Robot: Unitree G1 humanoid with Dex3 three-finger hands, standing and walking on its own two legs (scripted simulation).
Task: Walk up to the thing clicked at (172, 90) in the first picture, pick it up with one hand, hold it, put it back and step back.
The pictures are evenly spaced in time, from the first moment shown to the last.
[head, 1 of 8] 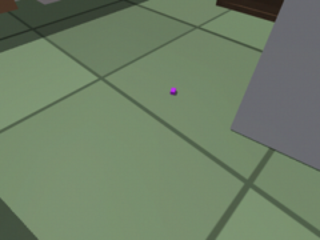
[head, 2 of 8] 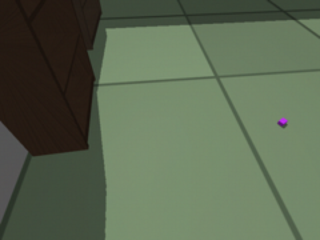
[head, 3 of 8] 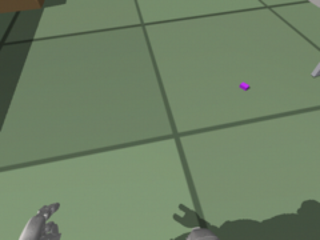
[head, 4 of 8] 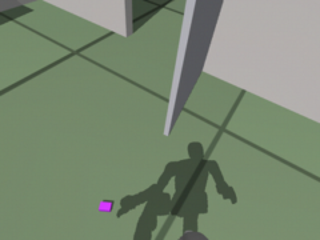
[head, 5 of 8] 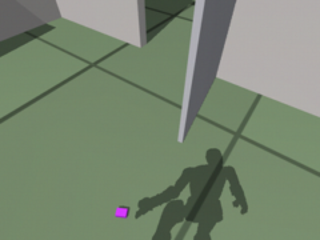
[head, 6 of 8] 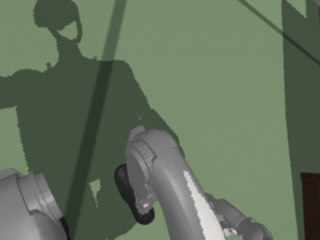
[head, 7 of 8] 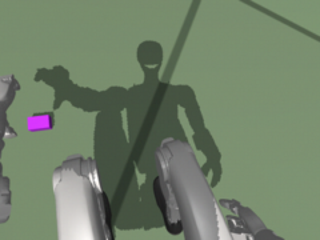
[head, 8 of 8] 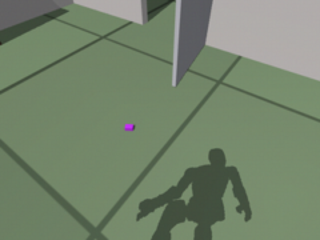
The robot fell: no
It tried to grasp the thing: yes
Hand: left
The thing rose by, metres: 0.69
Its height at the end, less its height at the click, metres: +0.00
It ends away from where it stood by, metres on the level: 0.01
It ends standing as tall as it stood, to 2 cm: yes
